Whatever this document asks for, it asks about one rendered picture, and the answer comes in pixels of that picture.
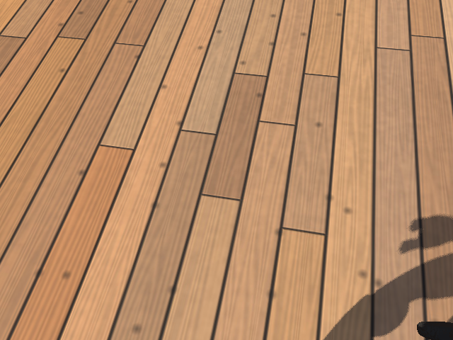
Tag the robot right hand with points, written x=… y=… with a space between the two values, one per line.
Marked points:
x=436 y=330

